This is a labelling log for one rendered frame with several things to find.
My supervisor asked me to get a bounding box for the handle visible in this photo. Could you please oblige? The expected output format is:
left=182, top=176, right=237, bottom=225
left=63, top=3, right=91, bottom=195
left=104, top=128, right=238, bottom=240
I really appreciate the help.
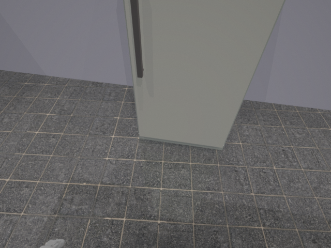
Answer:
left=130, top=0, right=144, bottom=78

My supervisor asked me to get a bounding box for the fridge door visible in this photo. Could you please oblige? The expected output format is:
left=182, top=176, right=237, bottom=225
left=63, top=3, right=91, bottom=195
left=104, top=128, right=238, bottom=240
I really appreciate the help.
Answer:
left=124, top=0, right=284, bottom=148

